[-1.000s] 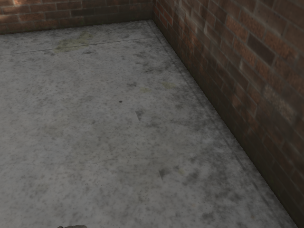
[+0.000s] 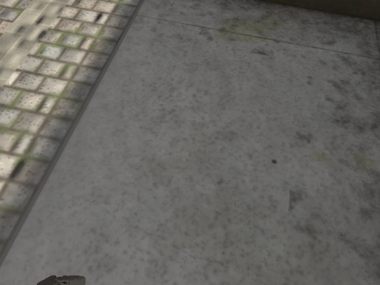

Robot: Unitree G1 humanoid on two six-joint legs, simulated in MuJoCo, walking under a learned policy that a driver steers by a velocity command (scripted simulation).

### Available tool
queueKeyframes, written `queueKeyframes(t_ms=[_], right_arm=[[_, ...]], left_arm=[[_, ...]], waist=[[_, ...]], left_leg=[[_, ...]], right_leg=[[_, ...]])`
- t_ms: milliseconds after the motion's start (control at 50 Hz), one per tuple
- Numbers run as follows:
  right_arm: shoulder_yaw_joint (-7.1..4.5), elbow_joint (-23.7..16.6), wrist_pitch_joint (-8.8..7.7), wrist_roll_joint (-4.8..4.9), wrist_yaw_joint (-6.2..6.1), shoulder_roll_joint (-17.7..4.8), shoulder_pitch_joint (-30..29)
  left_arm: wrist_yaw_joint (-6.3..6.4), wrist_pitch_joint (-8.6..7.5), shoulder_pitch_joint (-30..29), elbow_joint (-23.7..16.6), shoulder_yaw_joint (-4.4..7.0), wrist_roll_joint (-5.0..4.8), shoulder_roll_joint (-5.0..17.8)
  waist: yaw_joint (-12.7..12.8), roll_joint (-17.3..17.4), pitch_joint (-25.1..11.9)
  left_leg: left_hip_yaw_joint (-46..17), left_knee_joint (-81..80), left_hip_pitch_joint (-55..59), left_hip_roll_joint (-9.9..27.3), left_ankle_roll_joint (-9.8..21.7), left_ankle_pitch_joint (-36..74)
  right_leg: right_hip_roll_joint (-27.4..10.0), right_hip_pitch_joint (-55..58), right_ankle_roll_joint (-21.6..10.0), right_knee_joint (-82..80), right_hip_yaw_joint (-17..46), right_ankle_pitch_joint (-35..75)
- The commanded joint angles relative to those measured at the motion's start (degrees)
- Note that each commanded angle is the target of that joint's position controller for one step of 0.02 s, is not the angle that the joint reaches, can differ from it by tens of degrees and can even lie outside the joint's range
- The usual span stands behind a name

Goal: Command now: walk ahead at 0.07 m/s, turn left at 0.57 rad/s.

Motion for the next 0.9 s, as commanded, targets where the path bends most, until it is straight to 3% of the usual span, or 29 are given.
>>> queueKeyframes(t_ms=[20, 40, 60, 80, 140, 160, 200, 260, 300, 320, 340, 360, 380, 400, 420, 440, 460, 500, 520, 580, 600, 620, 640, 660, 740, 800, 840, 880, 900], right_arm=[[-3.51, -4.56, 0.42, 0.26, -1.55, -11.1, -1.0], [-3.53, -5.04, 0.82, 0.32, -1.6, -11.39, -2.03], [-3.48, -5.12, 1.42, 0.76, -1.88, -11.41, -2.71], [-2.73, -4.57, 1.67, 1.29, -1.6, -10.02, -2.0], [-2.03, -3.97, 1.68, 1.01, -1.56, -8.57, -2.34], [-2.03, -4.43, 1.72, 0.38, -1.71, -8.59, -2.4], [-2.26, -4.47, 1.91, 0.34, -1.56, -9.39, -2.84], [-1.79, -5.25, 2.77, 0.23, 0.13, -8.98, -3.86], [-1.52, -5.17, 3.09, 1.06, 0.0, -8.55, -4.67], [-1.05, -4.14, 2.79, 1.0, -0.06, -6.63, -2.81], [-0.16, -3.95, 2.39, 0.43, -0.02, -3.11, -0.18], [-0.89, -5.83, 1.85, 0.68, 0.25, -5.05, -0.3], [-1.77, -5.3, 1.51, 0.47, 0.2, -8.63, -2.78], [-1.81, -5.1, 1.45, 0.7, -0.13, -8.26, -4.2], [-1.7, -3.65, 2.02, 1.2, -0.48, -6.82, -3.72], [-1.56, -3.65, 2.44, 1.09, -0.39, -6.1, -2.76], [-0.93, -2.81, 2.69, 1.0, -0.08, -4.05, -1.88], [0.44, -2.4, 2.75, 0.98, 0.42, -0.54, -3.42], [0.44, -2.23, 2.76, 1.11, 0.49, -0.62, -3.81], [-0.06, -1.05, 2.75, 0.48, 0.28, -2.86, -2.2], [-0.41, -1.62, 2.78, 0.02, -0.13, -5.23, -1.95], [-1.33, -0.46, 2.62, 0.19, -0.16, -8.15, -2.07], [-1.31, -0.4, 2.32, 0.1, 0.19, -5.95, -1.18], [-0.87, -0.11, 2.04, -0.22, 0.37, -4.44, -1.07], [-0.63, -0.03, 1.22, -0.02, 0.24, -4.05, -1.27], [-1.13, 0.4, 1.43, 0.64, -0.17, -5.3, 1.61], [-1.03, 0.7, 1.02, 0.98, 0.07, -5.71, 5.65], [-1.05, 1.96, -1.07, 1.43, 0.32, -7.01, 8.6], [-0.98, 2.23, -2.1, 1.67, 0.43, -7.26, 8.76]], left_arm=[[1.46, 1.13, 3.8, -1.74, 2.38, -0.14, 5.89], [2.24, 1.41, 3.49, -1.61, 2.85, -0.06, 6.46], [2.4, 1.61, 2.85, -1.78, 2.6, 0.05, 5.82], [2.38, 1.61, 2.58, -2.27, 2.92, -0.12, 5.36], [1.51, 1.21, 3.4, -1.81, 2.48, -0.07, 4.25], [1.67, 0.96, 3.08, -1.73, 2.7, -0.49, 5.04], [1.57, 0.43, 4.39, -1.38, 2.82, -0.74, 5.69], [-0.12, 0.24, 6.04, -1.32, 2.36, -1.1, 6.35], [-1.39, -0.82, 10.71, 0.78, 2.59, -1.16, 6.45], [-1.92, -1.05, 12.16, 1.34, 2.72, -0.25, 6.8], [-1.9, -1.06, 12.74, 0.57, 3.26, 1.09, 10.65], [-1.95, -1.2, 10.88, 0.87, 3.34, 2.02, 12.17], [-1.53, -1.74, 7.21, -0.86, 2.75, 2.0, 9.6], [-0.93, -2.06, 6.13, -0.76, 2.43, 0.77, 8.4], [-0.42, -1.73, 5.97, -0.39, 2.06, -0.57, 7.48], [-0.32, -1.48, 5.27, 0.28, 2.36, -1.21, 9.26], [-0.15, -1.03, 4.69, 0.53, 1.9, -1.25, 8.18], [-0.54, -0.14, 5.66, 1.21, 1.28, -1.01, 6.87], [-0.82, 0.15, 6.82, 1.73, 1.2, -1.01, 7.18], [-1.39, -0.33, 9.23, 3.11, 0.72, -1.39, 7.0], [-1.71, -1.0, 9.88, 3.21, 0.46, -0.78, 6.5], [-2.15, -1.72, 11.99, 3.55, 0.58, -0.46, 6.96], [-2.13, -1.94, 9.84, 4.37, 0.58, -0.52, 7.42], [-2.08, -1.76, 8.26, 4.43, 0.57, -0.81, 7.25], [-1.62, -0.47, 7.14, 4.96, 0.26, -0.56, 5.82], [-1.5, -0.35, 7.78, 6.07, 0.39, -1.31, 5.74], [-1.87, -1.3, 6.46, 5.69, 0.57, -2.14, 5.42], [-2.38, -3.42, 4.29, 3.72, 0.28, -3.3, 3.88], [-2.52, -4.51, 3.93, 3.43, 0.08, -3.9, 3.53]], waist=[[1.8, 4.57, -12.17], [1.87, 5.27, -11.5], [2.0, 5.37, -10.12], [2.02, 5.35, -9.48], [1.23, 7.99, -9.51], [0.73, 8.28, -8.75], [0.86, 9.99, -9.37], [0.04, 9.84, -10.78], [2.64, 10.21, -11.74], [3.11, 7.75, -12.18], [1.56, -3.22, -11.43], [-0.66, -15.85, -8.73], [0.6, -11.77, -8.03], [1.04, -9.5, -7.95], [1.05, -7.12, -7.42], [0.14, -7.71, -7.2], [-0.44, -7.06, -7.29], [0.99, -8.33, -7.55], [1.48, -8.89, -7.56], [0.91, -8.32, -7.79], [1.73, -5.14, -8.86], [4.43, 2.13, -9.73], [1.77, 2.73, -9.92], [1.48, 3.25, -8.86], [1.84, 4.85, -6.0], [1.28, 6.54, -4.89], [-0.42, 8.68, -0.31], [-0.39, 13.9, 3.12], [0.21, 14.06, 4.25]], left_leg=[[-21.1, -8.76, 7.57, 17.03, 8.48, -3.6], [-22.2, -10.02, 6.19, 16.59, 7.71, -12.83], [-23.52, -10.58, 6.02, 15.95, 7.4, -17.22], [-23.4, -10.67, 5.74, 15.49, 6.93, -18.41], [-20.62, -7.81, 6.69, 12.61, 6.23, -13.07], [-21.31, -8.55, 5.74, 11.82, 6.28, -14.35], [-22.88, -7.67, 7.36, 11.83, 6.2, -14.29], [-24.23, -4.52, 9.34, 12.04, 6.19, -11.61], [-23.04, -2.27, 6.15, 10.56, 3.97, -9.65], [-20.29, 1.87, 3.39, 7.39, 1.37, -10.77], [-13.26, 13.57, -2.51, 1.51, -3.38, -21.12], [-6.4, 19.26, -5.69, -1.71, -5.5, -30.32], [-7.23, 25.64, -5.02, 2.42, -6.51, -28.37], [-6.71, 28.28, -4.75, 2.71, -7.27, -25.29], [-6.86, 28.26, -5.49, 3.11, -7.96, -24.41], [-6.94, 27.39, -5.16, 4.12, -8.6, -21.53], [-5.27, 23.4, -2.38, 5.04, -9.08, -20.26], [-0.35, 13.57, 3.81, 5.21, -9.36, -19.65], [1.08, 9.06, 5.72, 4.92, -9.32, -19.01], [0.1, -5.98, 15.08, 6.39, -7.48, -2.99], [-3.3, -4.44, 18.22, 9.74, -6.45, 7.48], [-3.77, 0.06, 18.0, 9.89, -4.67, 8.81], [-3.48, -0.23, 15.57, 9.15, -4.21, 4.64], [-3.91, -1.08, 14.42, 9.12, -4.38, 3.1], [-4.38, -1.77, 12.46, 9.08, -4.55, 3.18], [-5.68, -2.96, 11.37, 8.83, -1.97, -19.4], [-12.75, -7.72, 11.06, 12.4, 1.3, -35.29], [-23.26, -13.59, 11.64, 18.39, 5.06, -38.77], [-25.52, -14.1, 11.32, 19.71, 6.04, -36.49]], right_leg=[[-0.61, -0.83, 1.65, -0.02, 2.41, 2.25], [-1.04, -1.97, 2.24, -0.55, 2.98, 3.77], [-0.7, -3.81, 2.64, -1.91, 3.36, 5.43], [-0.81, -3.94, 2.67, -3.01, 3.13, 6.67], [-0.08, -1.4, 2.62, -9.93, 2.41, 7.74], [0.27, -0.46, 2.34, -11.57, 2.1, 6.46], [0.64, 1.58, 1.93, -15.97, 2.18, 4.65], [1.16, 6.57, -0.4, -23.31, 0.92, 2.03], [1.92, 17.55, -1.75, -33.93, -1.6, 10.17], [-0.28, 24.05, -2.99, -38.05, -0.71, 14.49], [-12.08, 28.2, -7.16, -43.56, 10.45, 22.08], [-20.83, 22.23, -16.23, -46.31, 22.85, 26.27], [-21.17, 19.5, -17.62, -46.2, 22.46, 24.41], [-17.92, 20.7, -16.2, -45.03, 18.51, 25.82], [-15.21, 22.23, -14.6, -44.55, 14.97, 25.36], [-14.66, 23.08, -13.97, -44.0, 13.74, 25.62], [-12.21, 22.65, -12.73, -43.65, 9.93, 26.33], [-9.12, 22.05, -11.64, -43.09, 5.66, 26.33], [-8.97, 22.97, -11.75, -42.53, 5.45, 26.35], [-8.33, 23.03, -8.43, -41.41, 5.45, 25.68], [-6.95, 21.95, -6.12, -40.42, 4.42, 23.85], [-3.35, 22.02, -4.26, -41.01, 0.83, 20.44], [-2.16, 24.38, -3.04, -39.26, -1.39, 16.67], [-1.78, 24.28, -2.74, -38.51, -2.17, 14.85], [-1.41, 23.39, -2.68, -37.61, -3.09, 14.34], [1.65, 19.71, -3.47, -33.39, -6.56, -2.18], [2.44, 12.36, -4.63, -28.24, -7.36, -6.78], [1.83, 7.28, -6.83, -23.07, -6.08, -5.93], [1.2, 7.41, -8.39, -23.87, -4.52, -5.47]])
